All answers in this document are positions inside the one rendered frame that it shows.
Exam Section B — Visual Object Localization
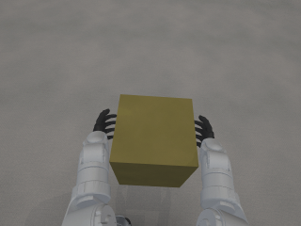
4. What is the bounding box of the robot right upper arm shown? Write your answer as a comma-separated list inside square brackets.
[196, 207, 249, 226]

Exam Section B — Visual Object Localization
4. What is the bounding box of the robot right hand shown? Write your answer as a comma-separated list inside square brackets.
[194, 115, 214, 147]

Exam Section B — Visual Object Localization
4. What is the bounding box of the right robot forearm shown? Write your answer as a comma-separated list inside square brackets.
[199, 137, 249, 224]

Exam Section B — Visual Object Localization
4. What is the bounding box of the robot left thigh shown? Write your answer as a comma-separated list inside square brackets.
[116, 216, 131, 226]

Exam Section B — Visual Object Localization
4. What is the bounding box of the robot left hand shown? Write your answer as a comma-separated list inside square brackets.
[93, 108, 117, 140]

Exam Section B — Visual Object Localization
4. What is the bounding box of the robot left upper arm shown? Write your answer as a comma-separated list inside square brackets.
[62, 202, 117, 226]

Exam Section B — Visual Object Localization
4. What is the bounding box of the left robot forearm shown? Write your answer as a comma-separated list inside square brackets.
[63, 131, 111, 221]

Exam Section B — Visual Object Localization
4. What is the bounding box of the carton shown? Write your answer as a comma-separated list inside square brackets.
[109, 94, 199, 188]

